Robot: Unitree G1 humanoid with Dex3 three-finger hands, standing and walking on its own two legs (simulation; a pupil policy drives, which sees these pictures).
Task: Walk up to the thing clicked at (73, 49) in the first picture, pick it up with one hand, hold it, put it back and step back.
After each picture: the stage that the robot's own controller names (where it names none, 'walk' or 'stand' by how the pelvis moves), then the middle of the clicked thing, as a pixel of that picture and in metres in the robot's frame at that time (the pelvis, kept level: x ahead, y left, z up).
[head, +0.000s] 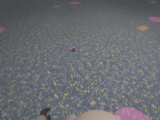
stand; (73, 49) +1.46 +0.39 -0.72
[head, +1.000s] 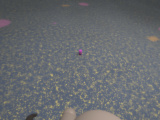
walk; (80, 52) +1.36 +0.14 -0.69
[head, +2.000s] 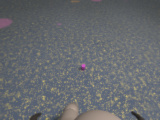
walk; (83, 67) +0.86 +0.11 -0.69
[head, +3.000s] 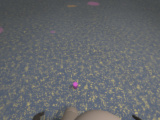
walk; (75, 85) +0.54 +0.16 -0.70
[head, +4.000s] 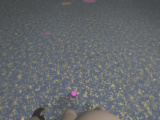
stand; (73, 94) +0.39 +0.14 -0.71
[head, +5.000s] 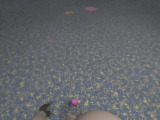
stand; (74, 102) +0.34 +0.17 -0.72
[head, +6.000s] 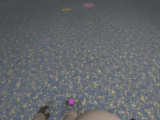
stand; (71, 102) +0.31 +0.20 -0.71
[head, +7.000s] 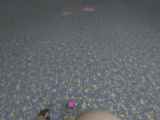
stand; (71, 105) +0.30 +0.20 -0.72
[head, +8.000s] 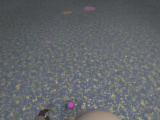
stand; (71, 105) +0.29 +0.20 -0.73
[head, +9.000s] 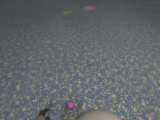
stand; (71, 106) +0.28 +0.20 -0.73
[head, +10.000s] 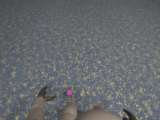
go down; (69, 93) +0.32 +0.20 -0.67
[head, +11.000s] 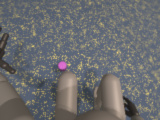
go down; (62, 66) +0.39 +0.20 -0.30
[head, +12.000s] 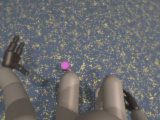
close in; (65, 66) +0.40 +0.19 -0.30
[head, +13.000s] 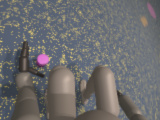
close in; (42, 61) +0.39 +0.22 -0.22
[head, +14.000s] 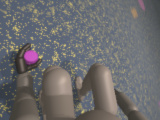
close; (31, 59) +0.39 +0.24 -0.22
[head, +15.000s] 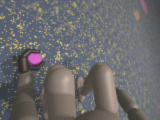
lift; (34, 61) +0.37 +0.23 -0.22
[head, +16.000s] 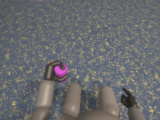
lift; (61, 73) +0.31 +0.19 -0.01
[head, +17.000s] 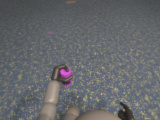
hold; (66, 77) +0.31 +0.17 +0.01
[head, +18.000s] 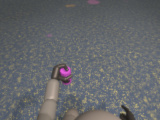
hold; (66, 76) +0.32 +0.18 +0.01
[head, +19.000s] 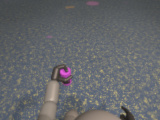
hold; (66, 76) +0.31 +0.17 +0.02
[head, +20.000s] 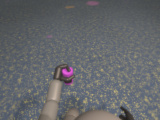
hold; (68, 76) +0.32 +0.16 +0.01
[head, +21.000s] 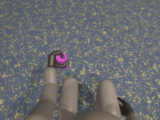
crouch; (62, 61) +0.40 +0.19 -0.09
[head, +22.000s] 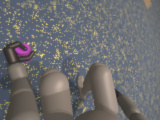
lower; (24, 53) +0.42 +0.27 -0.22
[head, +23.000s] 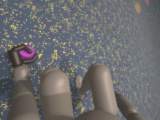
lower; (27, 55) +0.41 +0.26 -0.23
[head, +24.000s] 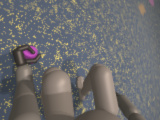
lower; (30, 55) +0.40 +0.25 -0.22
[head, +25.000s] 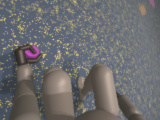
lower; (32, 55) +0.41 +0.25 -0.21
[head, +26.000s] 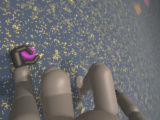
loosen; (29, 56) +0.40 +0.25 -0.22
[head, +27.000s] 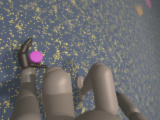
withdraw; (35, 59) +0.39 +0.22 -0.23
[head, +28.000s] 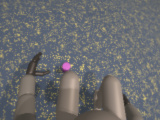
walk; (66, 67) +0.39 +0.18 -0.28
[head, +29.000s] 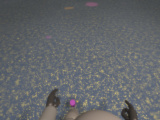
stand; (72, 103) +0.30 +0.17 -0.65
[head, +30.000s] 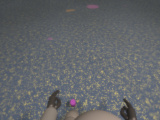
stand; (73, 103) +0.32 +0.17 -0.66
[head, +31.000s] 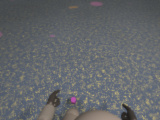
stand; (73, 100) +0.32 +0.18 -0.67
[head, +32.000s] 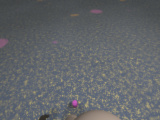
walk; (75, 104) +0.34 +0.18 -0.72
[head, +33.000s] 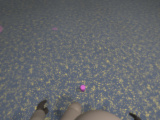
walk; (82, 88) +0.44 +0.07 -0.71
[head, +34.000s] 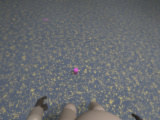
walk; (75, 71) +0.68 +0.14 -0.71
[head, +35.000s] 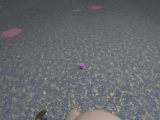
stand; (81, 66) +0.98 +0.21 -0.70
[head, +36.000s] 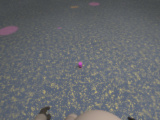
stand; (80, 65) +0.99 +0.19 -0.72
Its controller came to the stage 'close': yes
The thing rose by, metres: 0.71
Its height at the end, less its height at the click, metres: +0.00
